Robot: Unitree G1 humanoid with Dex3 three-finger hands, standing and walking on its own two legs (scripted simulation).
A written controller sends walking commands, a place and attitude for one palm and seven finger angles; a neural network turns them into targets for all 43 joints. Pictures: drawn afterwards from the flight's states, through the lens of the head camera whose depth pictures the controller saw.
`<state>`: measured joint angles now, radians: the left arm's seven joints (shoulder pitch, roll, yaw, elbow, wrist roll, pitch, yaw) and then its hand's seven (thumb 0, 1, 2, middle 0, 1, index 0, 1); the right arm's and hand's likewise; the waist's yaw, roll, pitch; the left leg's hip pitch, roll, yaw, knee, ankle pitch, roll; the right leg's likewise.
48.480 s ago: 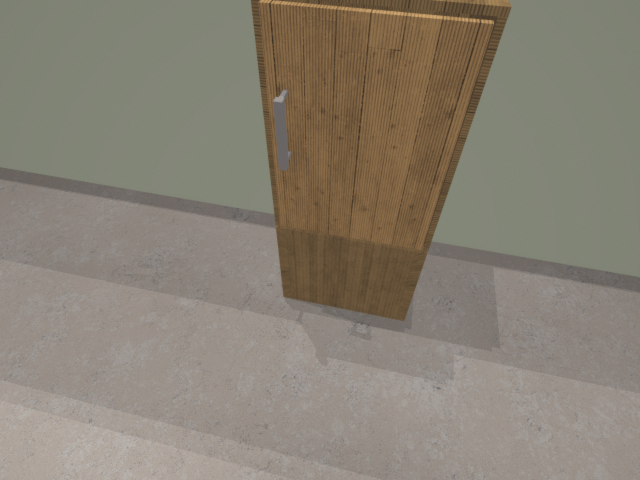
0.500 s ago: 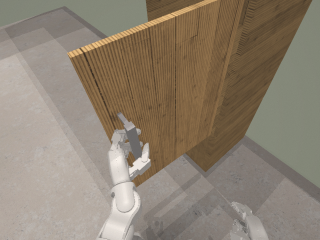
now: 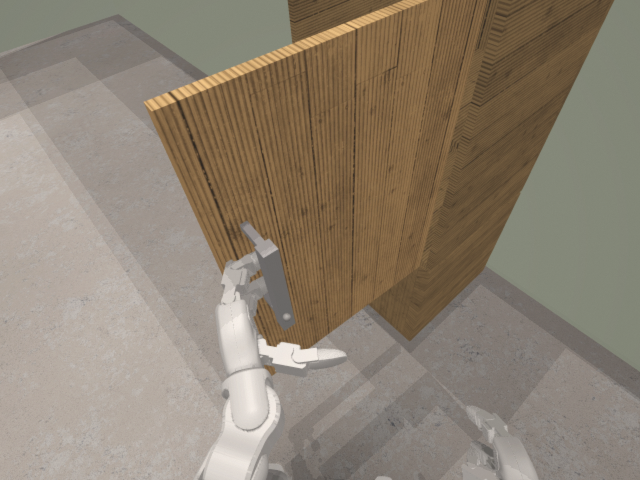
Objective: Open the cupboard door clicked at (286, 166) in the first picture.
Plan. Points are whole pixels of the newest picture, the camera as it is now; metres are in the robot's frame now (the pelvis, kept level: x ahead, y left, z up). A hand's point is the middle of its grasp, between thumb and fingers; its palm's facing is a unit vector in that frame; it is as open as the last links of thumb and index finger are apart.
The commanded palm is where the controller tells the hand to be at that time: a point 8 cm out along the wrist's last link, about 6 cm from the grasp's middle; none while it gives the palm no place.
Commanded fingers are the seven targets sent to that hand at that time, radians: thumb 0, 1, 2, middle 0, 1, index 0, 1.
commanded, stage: open thumb and fingers to let go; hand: left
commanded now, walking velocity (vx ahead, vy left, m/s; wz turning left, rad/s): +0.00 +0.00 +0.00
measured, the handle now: (269, 279) +0.35 +0.08 +0.06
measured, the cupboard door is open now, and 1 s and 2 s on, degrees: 86 85 85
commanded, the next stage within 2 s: slide the hand sideways off the handle in 0.12 s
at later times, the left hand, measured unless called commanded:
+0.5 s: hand (277, 341) +0.27 +0.06 +0.06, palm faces -0.16 -0.98 +0.07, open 16.5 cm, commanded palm +0.25 +0.10 +0.05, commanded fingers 0.00 -0.50 0.30 -0.15 -0.30 -0.15 -0.30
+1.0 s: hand (246, 371) +0.24 +0.09 +0.06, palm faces -0.10 -0.99 +0.03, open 16.4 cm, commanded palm +0.21 +0.14 +0.05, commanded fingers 0.00 -0.50 0.30 -0.15 -0.30 -0.15 -0.30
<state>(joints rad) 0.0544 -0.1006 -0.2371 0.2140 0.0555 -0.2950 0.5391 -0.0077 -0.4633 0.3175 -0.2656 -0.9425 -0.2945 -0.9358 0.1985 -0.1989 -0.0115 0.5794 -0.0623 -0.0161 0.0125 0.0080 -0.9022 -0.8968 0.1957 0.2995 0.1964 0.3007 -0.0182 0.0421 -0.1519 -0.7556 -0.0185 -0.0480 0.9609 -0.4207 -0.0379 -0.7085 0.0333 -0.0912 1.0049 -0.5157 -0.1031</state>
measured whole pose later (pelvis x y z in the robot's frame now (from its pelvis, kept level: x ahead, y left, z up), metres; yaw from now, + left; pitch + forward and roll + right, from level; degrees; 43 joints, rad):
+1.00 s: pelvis +0.00 +0.06 -0.01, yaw -2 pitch +12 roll -1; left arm 0.33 0.01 -0.34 -0.09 0.06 -0.32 0.18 -0.01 -0.50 0.30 -0.14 -0.30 -0.14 -0.30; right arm 0.23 -0.19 0.03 0.39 -0.01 0.01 0.04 0.01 -0.90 -0.90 0.20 0.30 0.20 0.30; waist 0.01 0.04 -0.13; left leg -0.79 -0.03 0.00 1.08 -0.48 0.04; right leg -0.73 0.02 -0.05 1.06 -0.54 -0.03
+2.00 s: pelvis +0.01 +0.05 +0.01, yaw -1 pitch +8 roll -2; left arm 0.60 0.22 0.03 -0.39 -0.21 -0.24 -0.13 -0.01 -0.49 0.31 -0.15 -0.30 -0.15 -0.30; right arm 0.29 -0.24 0.03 0.41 0.04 -0.08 -0.05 0.01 -0.90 -0.90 0.20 0.30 0.20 0.30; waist 0.01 0.06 -0.14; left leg -0.64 -0.01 -0.03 0.97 -0.46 0.02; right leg -0.56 0.04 -0.07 0.92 -0.50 -0.04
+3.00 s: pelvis +0.02 +0.06 +0.07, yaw -2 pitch -3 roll -1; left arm 0.49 0.33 0.32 -0.41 -0.07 -0.06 0.11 0.01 0.87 0.89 -0.20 -0.31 -0.20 -0.30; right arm 0.21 -0.23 0.03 0.62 0.01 -0.09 -0.07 0.01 -0.90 -0.90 0.20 0.30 0.20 0.30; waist 0.07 0.05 0.00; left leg -0.15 -0.03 0.00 0.45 -0.24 0.04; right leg -0.08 0.02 -0.02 0.40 -0.27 -0.02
